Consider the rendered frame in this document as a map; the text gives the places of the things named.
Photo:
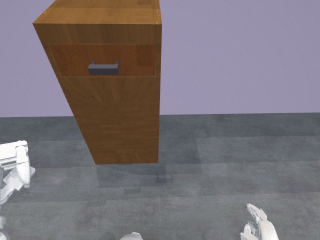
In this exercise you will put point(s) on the robot left forearm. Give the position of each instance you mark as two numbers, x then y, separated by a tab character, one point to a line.
3	233

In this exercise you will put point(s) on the cabinet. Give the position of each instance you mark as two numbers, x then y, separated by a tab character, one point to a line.
118	116

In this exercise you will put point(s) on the left robot hand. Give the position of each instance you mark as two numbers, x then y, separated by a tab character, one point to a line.
14	157

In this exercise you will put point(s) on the drawer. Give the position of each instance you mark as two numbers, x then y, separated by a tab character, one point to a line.
135	59

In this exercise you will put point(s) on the handle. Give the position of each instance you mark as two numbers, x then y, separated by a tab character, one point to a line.
103	69

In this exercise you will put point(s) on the right robot hand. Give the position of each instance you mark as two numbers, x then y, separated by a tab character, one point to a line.
264	230

